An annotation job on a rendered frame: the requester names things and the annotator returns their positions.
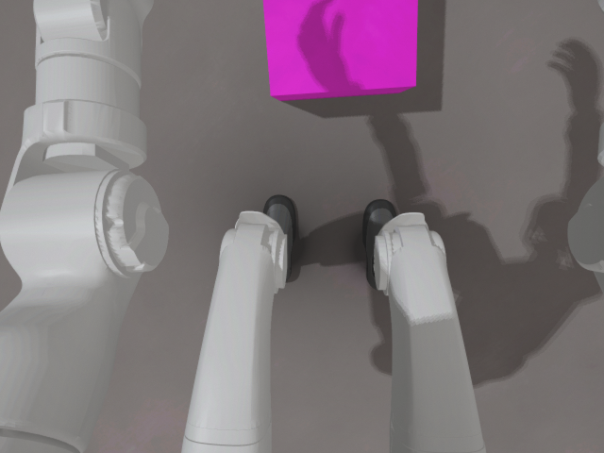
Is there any left robot forearm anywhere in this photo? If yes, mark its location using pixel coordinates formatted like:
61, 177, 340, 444
0, 0, 154, 258

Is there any right robot upper arm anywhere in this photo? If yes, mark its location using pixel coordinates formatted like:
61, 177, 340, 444
567, 177, 604, 294

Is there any robot right thigh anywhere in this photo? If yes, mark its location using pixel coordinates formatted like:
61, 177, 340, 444
374, 225, 486, 453

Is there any robot right shin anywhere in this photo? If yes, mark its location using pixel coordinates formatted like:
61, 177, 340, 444
374, 212, 446, 272

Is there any left robot upper arm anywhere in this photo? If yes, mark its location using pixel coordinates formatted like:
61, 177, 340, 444
0, 169, 169, 453

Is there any carton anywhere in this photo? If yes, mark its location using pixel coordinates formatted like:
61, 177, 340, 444
263, 0, 418, 101

